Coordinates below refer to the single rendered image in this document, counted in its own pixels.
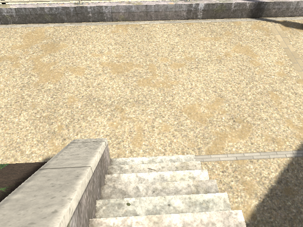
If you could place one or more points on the stairs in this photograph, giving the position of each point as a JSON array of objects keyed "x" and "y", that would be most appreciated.
[{"x": 162, "y": 191}]

